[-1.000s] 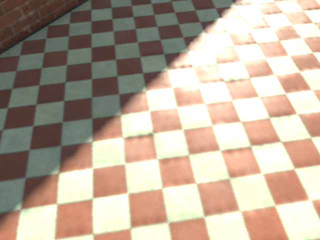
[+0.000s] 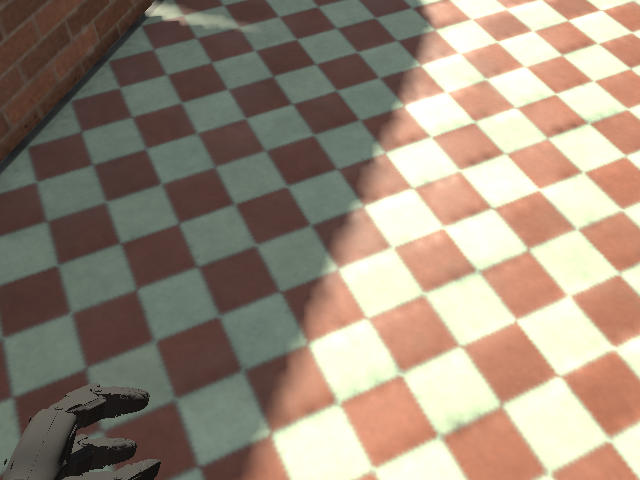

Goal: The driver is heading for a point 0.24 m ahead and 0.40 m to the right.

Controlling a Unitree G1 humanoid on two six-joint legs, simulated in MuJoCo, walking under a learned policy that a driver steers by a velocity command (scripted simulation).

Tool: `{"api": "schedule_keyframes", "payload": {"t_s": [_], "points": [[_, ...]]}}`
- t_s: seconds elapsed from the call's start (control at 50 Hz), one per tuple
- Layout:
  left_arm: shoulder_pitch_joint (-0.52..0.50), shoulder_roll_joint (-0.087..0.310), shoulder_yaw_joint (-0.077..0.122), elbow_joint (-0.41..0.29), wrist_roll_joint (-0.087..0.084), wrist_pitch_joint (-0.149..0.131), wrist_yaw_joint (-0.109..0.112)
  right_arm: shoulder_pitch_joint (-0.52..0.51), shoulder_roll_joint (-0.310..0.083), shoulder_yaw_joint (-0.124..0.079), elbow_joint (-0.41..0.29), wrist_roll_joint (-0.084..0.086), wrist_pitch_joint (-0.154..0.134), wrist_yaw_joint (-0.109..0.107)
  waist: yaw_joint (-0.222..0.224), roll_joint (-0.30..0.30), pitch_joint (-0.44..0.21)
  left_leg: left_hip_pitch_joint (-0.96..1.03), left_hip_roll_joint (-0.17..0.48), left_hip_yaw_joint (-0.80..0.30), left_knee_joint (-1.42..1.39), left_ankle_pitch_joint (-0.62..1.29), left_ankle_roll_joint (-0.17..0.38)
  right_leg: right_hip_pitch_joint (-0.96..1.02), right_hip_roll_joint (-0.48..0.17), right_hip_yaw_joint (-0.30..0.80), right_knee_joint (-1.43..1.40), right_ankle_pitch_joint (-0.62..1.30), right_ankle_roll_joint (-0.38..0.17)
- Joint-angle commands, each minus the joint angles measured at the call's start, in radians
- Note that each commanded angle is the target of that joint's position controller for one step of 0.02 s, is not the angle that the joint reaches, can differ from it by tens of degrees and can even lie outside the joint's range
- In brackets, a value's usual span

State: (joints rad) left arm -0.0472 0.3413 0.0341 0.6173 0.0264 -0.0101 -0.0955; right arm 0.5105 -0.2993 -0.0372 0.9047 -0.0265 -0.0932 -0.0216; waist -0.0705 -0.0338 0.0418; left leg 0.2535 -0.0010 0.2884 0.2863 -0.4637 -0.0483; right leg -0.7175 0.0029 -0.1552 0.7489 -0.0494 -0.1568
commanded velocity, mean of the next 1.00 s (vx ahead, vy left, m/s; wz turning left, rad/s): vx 0.90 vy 0.00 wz -0.86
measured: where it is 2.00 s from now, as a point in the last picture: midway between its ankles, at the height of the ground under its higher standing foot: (390, 267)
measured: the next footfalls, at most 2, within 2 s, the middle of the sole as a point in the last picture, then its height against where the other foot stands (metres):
right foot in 0.04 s outside the picture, level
left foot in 0.44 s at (279, 378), level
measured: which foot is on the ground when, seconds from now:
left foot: down 0.00-0.04, up 0.06-0.42, down 0.44-0.88, up 0.90-1.00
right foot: up 0.00-0.02, down 0.04-0.42, up 0.44-0.86, down 0.88-1.00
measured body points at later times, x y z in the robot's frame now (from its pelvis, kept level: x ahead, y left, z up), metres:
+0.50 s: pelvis +0.48 +0.00 +0.01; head +0.51 +0.00 +0.46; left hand +0.66 +0.26 -0.11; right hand +0.56 -0.33 -0.05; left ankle +0.63 +0.08 -0.71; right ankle +0.25 -0.02 -0.62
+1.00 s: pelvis +0.81 -0.22 +0.01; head +0.85 -0.25 +0.46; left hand +1.12 -0.21 -0.10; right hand +0.64 -0.42 -0.11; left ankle +0.83 +0.00 -0.58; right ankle +0.85 -0.30 -0.71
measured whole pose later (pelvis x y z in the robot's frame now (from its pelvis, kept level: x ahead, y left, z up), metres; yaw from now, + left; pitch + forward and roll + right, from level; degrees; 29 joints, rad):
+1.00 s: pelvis +0.81 -0.22 +0.01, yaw -52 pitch +1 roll +0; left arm 0.11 0.28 0.02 0.70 0.00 -0.04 -0.03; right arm 0.31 -0.25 0.00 0.78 0.02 -0.09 -0.03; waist -0.05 -0.03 0.10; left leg -0.35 0.06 -0.05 1.36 -0.48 -0.06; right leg -0.43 0.15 -0.06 0.56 -0.14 -0.16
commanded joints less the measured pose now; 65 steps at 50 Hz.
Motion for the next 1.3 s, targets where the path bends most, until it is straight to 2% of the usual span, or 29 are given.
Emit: {"api": "schedule_keyframes", "payload": {"t_s": [0.02, 0.04, 0.06, 0.08, 0.1, 0.12, 0.18, 0.26, 0.32, 0.38, 0.42, 0.44, 0.46, 0.48, 0.52, 0.58, 0.74, 0.78, 0.82, 0.86, 0.88, 0.9, 0.92, 0.94, 0.98, 1.02, 1.14, 1.24, 1.3], "points": [[0.548, 0.123, 0.049, 0.113, 0.002, -0.004, 0.026, -0.212, -0.232, -0.047, -0.147, -0.012, 0.012, -0.017, 0.36, 0.123, -0.214, -0.386, 0.245, -0.069, 0.618, 1.476, 0.075, 0.776, 0.106, 0.037, -0.036, -0.069, -0.088], [0.588, 0.169, 0.077, 0.149, -0.009, 0.0, 0.056, -0.199, -0.186, -0.041, -0.138, -0.023, 0.018, 0.002, 0.334, 0.002, -0.202, -0.599, 0.11, -0.07, 0.997, 0.655, 0.065, 0.946, 0.064, 0.138, -0.097, -0.141, -0.117], [0.505, 0.274, 0.094, 0.126, -0.007, 0.015, 0.072, -0.144, -0.043, -0.001, -0.197, -0.041, 0.005, 0.012, 0.191, -0.21, -0.185, -0.928, -0.013, -0.127, 1.393, -0.077, 0.033, 1.053, -0.122, 0.472, -0.036, 0.106, -0.19], [0.501, 0.32, 0.111, 0.077, 0.0, 0.025, 0.077, -0.171, -0.106, 0.0, -0.304, -0.011, -0.017, 0.013, 0.206, -0.189, -0.402, -1.142, -0.031, -0.345, 1.464, -0.029, 0.03, 1.234, -0.247, 0.883, -0.315, -0.218, -0.355], [0.473, 0.265, 0.106, 0.07, -0.006, 0.025, 0.09, -0.26, -0.148, 0.002, -0.31, -0.018, -0.037, 0.014, 0.207, -0.021, -0.261, -1.195, 0.029, -0.385, 1.352, 0.063, 0.035, 1.101, -0.262, 0.954, -0.481, -0.388, -0.306], [0.426, 0.212, 0.092, 0.082, -0.005, 0.018, 0.097, -0.276, -0.153, 0.003, -0.301, -0.017, -0.042, 0.016, 0.145, 0.072, -0.106, -1.15, 0.069, -0.378, 1.229, 0.122, 0.034, 0.908, -0.233, 0.884, -0.516, -0.36, -0.259], [0.365, 0.145, 0.064, 0.093, -0.011, -0.027, 0.101, -0.246, -0.119, 0.015, -0.286, -0.052, 0.018, 0.014, 0.021, 0.144, 0.023, -0.933, 0.131, -0.375, 1.017, 0.054, -0.014, 0.494, -0.115, 0.667, -0.529, -0.126, -0.225], [0.343, 0.144, 0.069, 0.091, -0.017, -0.064, 0.089, -0.451, -0.047, 0.042, -0.381, -0.029, 0.039, 0.036, 0.045, 0.072, 0.078, -0.751, 0.129, -0.31, 0.605, 0.317, -0.036, 0.248, 0.015, 0.511, -0.583, -0.046, -0.167], [0.374, 0.167, 0.085, 0.1, -0.03, -0.068, 0.077, -0.501, -0.046, 0.043, -0.387, 0.005, 0.033, 0.045, 0.098, 0.022, 0.02, -0.593, 0.069, -0.296, 0.388, 0.566, -0.01, 0.31, 0.014, 0.514, -0.562, 0.101, -0.102], [0.402, 0.191, 0.097, 0.107, -0.027, -0.06, 0.085, -0.452, -0.11, 0.019, -0.371, 0.008, 0.028, 0.031, 0.087, -0.003, -0.04, -0.511, 0.022, -0.323, 0.271, 0.467, 0.01, 0.508, -0.014, 0.565, -0.408, 0.302, -0.046], [0.349, 0.232, 0.102, 0.101, -0.013, -0.06, 0.081, -0.146, -0.19, -0.023, -0.297, 0.006, 0.022, 0.004, -0.094, 0.036, -0.207, -0.187, -0.002, -0.296, 0.275, 0.278, 0.027, 0.487, 0.03, 0.518, -0.01, 0.451, 0.005], [0.32, 0.129, 0.073, 0.076, -0.01, -0.074, 0.081, 0.07, -0.261, -0.051, -0.262, -0.018, 0.016, -0.021, -0.176, 0.129, -0.323, 0.044, 0.177, -0.471, 0.261, -0.027, 0.054, 0.331, 0.087, 0.447, 0.333, 0.201, 0.022], [0.42, -0.04, 0.028, 0.024, -0.045, -0.074, 0.086, 0.038, -0.331, -0.059, -0.27, -0.061, 0.015, -0.02, -0.05, 0.417, -0.388, 0.184, 0.464, -0.999, 0.043, -0.339, 0.107, 0.047, 0.176, 0.351, 0.613, -0.518, 0.044], [0.402, 0.027, 0.019, 0.016, -0.031, -0.06, 0.09, -0.102, -0.286, -0.065, -0.286, -0.041, 0.023, -0.014, -0.007, 0.39, -0.328, 0.065, 0.471, -1.225, -0.085, -0.503, 0.157, -0.079, 0.104, 0.294, 0.695, -0.393, 0.032], [0.287, 0.098, 0.036, 0.03, 0.005, -0.032, 0.069, -0.219, -0.137, -0.033, -0.287, -0.024, 0.031, -0.003, 0.007, 0.128, -0.118, -0.182, 0.364, -0.837, -0.042, -0.257, 0.145, -0.059, -0.01, 0.247, 0.618, -0.245, 0.041], [0.231, 0.035, 0.02, -0.003, 0.013, 0.007, 0.026, -0.154, -0.085, -0.017, -0.2, -0.008, 0.009, 0.006, 0.041, 0.141, -0.014, -0.324, 0.287, -0.531, -0.074, 0.073, 0.103, -0.037, -0.079, 0.241, 0.564, -0.217, 0.064], [-0.032, 0.014, -0.014, -0.112, 0.007, 0.02, -0.007, -0.08, -0.091, -0.016, -0.107, -0.005, -0.032, 0.02, 0.05, 0.061, 0.111, -0.338, 0.206, -0.094, -0.187, 0.631, 0.06, -0.032, -0.056, 0.076, 0.2, 0.055, 0.045], [-0.048, -0.028, -0.032, -0.11, 0.013, 0.003, -0.013, -0.058, -0.117, -0.016, -0.094, -0.006, -0.027, 0.013, 0.062, 0.06, 0.138, -0.332, 0.206, -0.036, -0.12, 1.088, 0.045, 0.094, 0.002, -0.001, 0.026, 0.046, 0.017], [0.05, -0.009, -0.026, -0.056, 0.032, -0.012, 0.0, -0.042, -0.171, -0.026, -0.082, 0.009, -0.015, -0.006, 0.113, 0.106, 0.052, -0.277, 0.209, -0.04, 0.045, 1.453, 0.045, 0.289, 0.103, -0.042, -0.068, 0.025, 0.004], [0.38, 0.056, 0.008, 0.063, 0.039, -0.028, 0.026, -0.08, -0.2, -0.028, -0.09, 0.02, 0.002, -0.015, 0.255, 0.147, -0.122, -0.34, 0.233, -0.067, 0.448, 1.422, 0.069, 0.662, 0.12, 0.074, -0.165, 0.097, -0.048], [0.416, 0.15, 0.063, 0.039, -0.068, -0.029, 0.05, -0.15, -0.271, -0.053, -0.131, 0.056, -0.008, -0.026, 0.309, 0.116, -0.171, -0.502, 0.133, -0.094, 0.725, 0.942, 0.031, 0.888, -0.008, 0.238, -0.282, 0.299, -0.064], [0.38, 0.257, 0.062, 0.043, -0.053, -0.029, 0.084, -0.102, -0.107, -0.01, -0.183, -0.017, -0.027, -0.016, 0.171, -0.241, -0.294, -0.81, -0.006, -0.152, 1.143, -0.165, 0.004, 1.194, -0.213, 0.463, -0.086, 1.086, -0.089], [0.363, 0.221, 0.059, 0.0, 0.01, -0.034, 0.091, 0.026, -0.125, 0.002, -0.186, 0.038, -0.042, 0.005, 0.152, -0.12, -0.642, -0.904, 0.003, -0.44, 1.306, -0.197, 0.004, 1.366, -0.419, 0.773, -0.142, 1.06, -0.299], [0.341, 0.179, 0.062, -0.007, 0.014, -0.029, 0.082, -0.063, -0.185, -0.012, -0.184, 0.07, -0.036, 0.002, 0.183, 0.041, -0.594, -0.882, 0.03, -0.441, 1.29, -0.111, -0.005, 1.219, -0.376, 0.74, -0.253, 0.79, -0.322], [0.2, 0.084, 0.038, 0.004, -0.049, -0.053, 0.072, -0.147, -0.151, -0.02, -0.188, 0.058, -0.012, -0.021, 0.083, 0.18, -0.238, -0.917, 0.108, -0.378, 1.121, -0.012, -0.022, 0.82, -0.273, 0.579, -0.37, 0.519, -0.235], [0.159, 0.069, 0.034, 0.012, -0.036, -0.065, 0.071, -0.128, -0.139, -0.03, -0.185, 0.046, 0.02, -0.032, 0.026, 0.157, -0.122, -0.789, 0.129, -0.371, 1.038, 0.04, -0.041, 0.53, -0.228, 0.482, -0.438, 0.53, -0.197], [0.179, 0.038, 0.03, 0.09, -0.028, -0.045, 0.095, -0.229, -0.027, -0.01, -0.217, 0.017, 0.035, -0.028, 0.037, -0.002, -0.143, -0.712, 0.094, -0.316, 0.625, 0.313, -0.046, 0.431, -0.089, 0.234, -0.423, 0.635, -0.109], [0.231, 0.058, 0.037, 0.138, -0.031, -0.017, 0.099, -0.393, -0.067, -0.015, -0.259, 0.029, 0.035, -0.01, 0.104, -0.049, -0.118, -0.674, 0.053, -0.33, 0.388, 0.411, -0.024, 0.497, -0.125, 0.3, -0.369, 0.433, -0.08], [0.204, 0.083, 0.048, 0.128, -0.056, 0.006, 0.111, -0.366, -0.104, -0.035, -0.264, 0.013, 0.031, -0.015, 0.055, -0.058, -0.1, -0.605, 0.002, -0.33, 0.164, 0.431, 0.013, 0.541, -0.103, 0.402, -0.215, 0.389, -0.022]]}}
Over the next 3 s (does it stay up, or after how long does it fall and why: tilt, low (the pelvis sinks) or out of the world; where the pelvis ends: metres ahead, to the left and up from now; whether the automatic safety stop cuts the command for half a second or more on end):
stays up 0.85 -0.13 0.03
